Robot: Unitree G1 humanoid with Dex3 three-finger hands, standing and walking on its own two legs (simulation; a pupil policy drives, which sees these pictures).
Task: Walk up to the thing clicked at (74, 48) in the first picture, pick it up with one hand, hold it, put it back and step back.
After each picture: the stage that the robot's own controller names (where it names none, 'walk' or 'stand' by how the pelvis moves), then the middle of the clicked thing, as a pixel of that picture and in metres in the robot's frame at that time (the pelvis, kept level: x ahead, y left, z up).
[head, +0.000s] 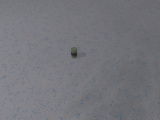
stand; (74, 52) +1.26 +0.14 -0.72
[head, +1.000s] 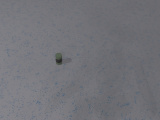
walk; (58, 59) +1.12 +0.18 -0.72
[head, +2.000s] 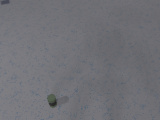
walk; (52, 101) +0.64 +0.26 -0.71
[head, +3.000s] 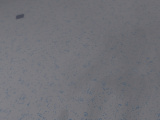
stand; out of the picture +0.45 +0.30 -0.71
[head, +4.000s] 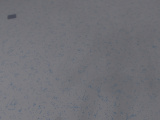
stand; out of the picture +0.41 +0.26 -0.72
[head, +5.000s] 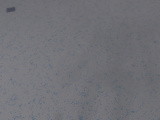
stand; out of the picture +0.40 +0.25 -0.72
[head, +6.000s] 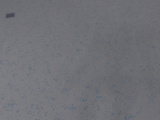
stand; out of the picture +0.39 +0.27 -0.73
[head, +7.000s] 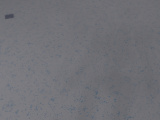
stand; out of the picture +0.39 +0.27 -0.73
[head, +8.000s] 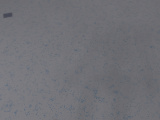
go down; out of the picture +0.38 +0.27 -0.73
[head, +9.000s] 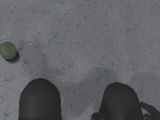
go down; (10, 53) +0.45 +0.32 -0.32
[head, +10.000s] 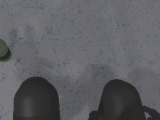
go down; (0, 51) +0.44 +0.34 -0.29
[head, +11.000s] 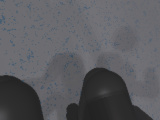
close in; out of the picture +0.41 +0.37 -0.22
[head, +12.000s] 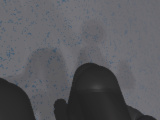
close; out of the picture +0.40 +0.37 -0.21
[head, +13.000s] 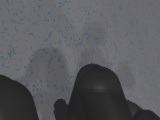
lift; out of the picture +0.38 +0.34 -0.22
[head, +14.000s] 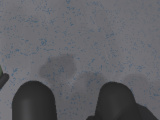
lift; out of the picture +0.33 +0.30 -0.08
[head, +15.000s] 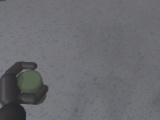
lift; (33, 88) +0.33 +0.18 +0.04
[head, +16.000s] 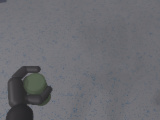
hold; (38, 90) +0.33 +0.17 +0.01
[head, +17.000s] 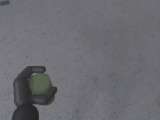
crouch; (43, 90) +0.33 +0.16 +0.01
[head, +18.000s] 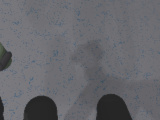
crouch; out of the picture +0.43 +0.28 -0.08
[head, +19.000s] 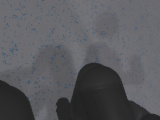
lower; out of the picture +0.39 +0.37 -0.22
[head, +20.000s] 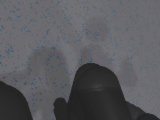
lower; out of the picture +0.39 +0.37 -0.22
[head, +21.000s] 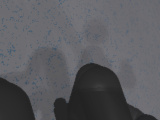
lower; out of the picture +0.39 +0.37 -0.22
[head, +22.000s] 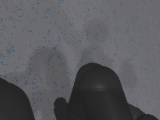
lower; out of the picture +0.39 +0.37 -0.22
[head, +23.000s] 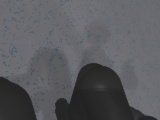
loosen; out of the picture +0.39 +0.35 -0.22
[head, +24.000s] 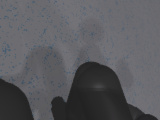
withdraw; out of the picture +0.38 +0.35 -0.22
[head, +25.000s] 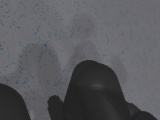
withdraw; out of the picture +0.38 +0.36 -0.21
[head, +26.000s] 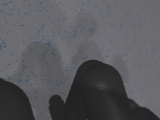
withdraw; out of the picture +0.38 +0.35 -0.21
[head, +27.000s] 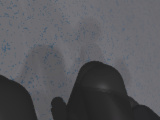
withdraw; out of the picture +0.38 +0.35 -0.21
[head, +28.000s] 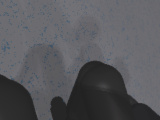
withdraw; out of the picture +0.38 +0.35 -0.21
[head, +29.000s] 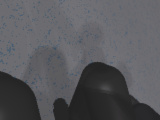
withdraw; out of the picture +0.38 +0.35 -0.21
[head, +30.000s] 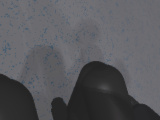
withdraw; out of the picture +0.38 +0.35 -0.21
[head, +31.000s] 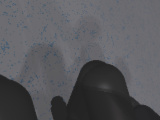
withdraw; out of the picture +0.38 +0.35 -0.21
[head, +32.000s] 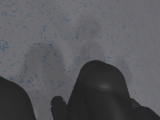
withdraw; out of the picture +0.38 +0.35 -0.21
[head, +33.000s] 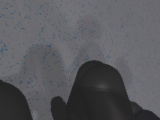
withdraw; out of the picture +0.38 +0.36 -0.21
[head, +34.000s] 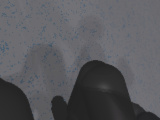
withdraw; out of the picture +0.38 +0.36 -0.21
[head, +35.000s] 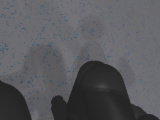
withdraw; out of the picture +0.38 +0.36 -0.21
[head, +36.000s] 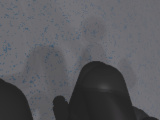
stand; out of the picture +0.38 +0.36 -0.21
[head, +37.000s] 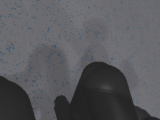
rise; out of the picture +0.38 +0.35 -0.21
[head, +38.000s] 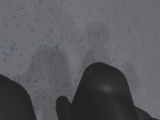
stand; out of the picture +0.39 +0.35 -0.21
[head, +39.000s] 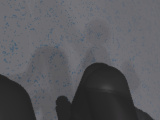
stand; out of the picture +0.38 +0.35 -0.22
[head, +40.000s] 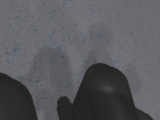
stand; out of the picture +0.39 +0.35 -0.22
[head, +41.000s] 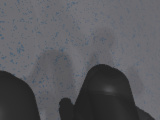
stand; out of the picture +0.39 +0.35 -0.22
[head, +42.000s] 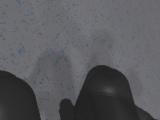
stand; out of the picture +0.39 +0.35 -0.22
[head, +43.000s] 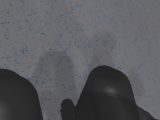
stand; out of the picture +0.39 +0.35 -0.22
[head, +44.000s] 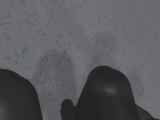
stand; out of the picture +0.39 +0.35 -0.22
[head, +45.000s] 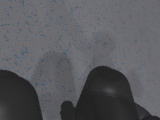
stand; out of the picture +0.38 +0.34 -0.22
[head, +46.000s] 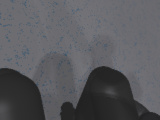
stand; out of the picture +0.39 +0.34 -0.22
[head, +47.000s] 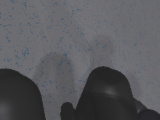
stand; out of the picture +0.39 +0.34 -0.22
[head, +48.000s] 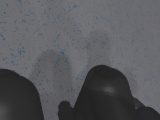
stand; out of the picture +0.38 +0.34 -0.22
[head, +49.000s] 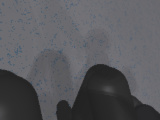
stand; out of the picture +0.38 +0.35 -0.21
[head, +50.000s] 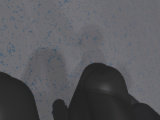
withdraw; out of the picture +0.38 +0.35 -0.21
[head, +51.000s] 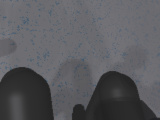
stand; out of the picture +0.41 +0.33 -0.25
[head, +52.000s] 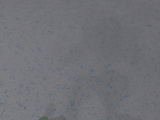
stand; out of the picture +0.38 +0.24 -0.62
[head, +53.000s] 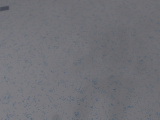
stand; out of the picture +0.39 +0.25 -0.67
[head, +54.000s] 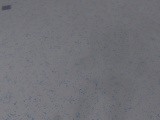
stand; out of the picture +0.38 +0.24 -0.67
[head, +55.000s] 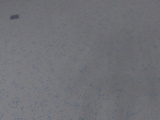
walk; out of the picture +0.39 +0.24 -0.72
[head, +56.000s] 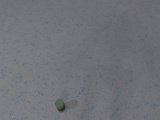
walk; (60, 106) +0.52 +0.25 -0.70
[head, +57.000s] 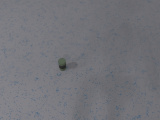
walk; (62, 64) +0.86 +0.19 -0.69
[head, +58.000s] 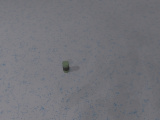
stand; (65, 66) +1.04 +0.21 -0.70
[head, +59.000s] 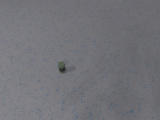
stand; (61, 67) +1.02 +0.24 -0.73
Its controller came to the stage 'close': yes
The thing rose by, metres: 0.72
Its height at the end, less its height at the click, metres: +0.00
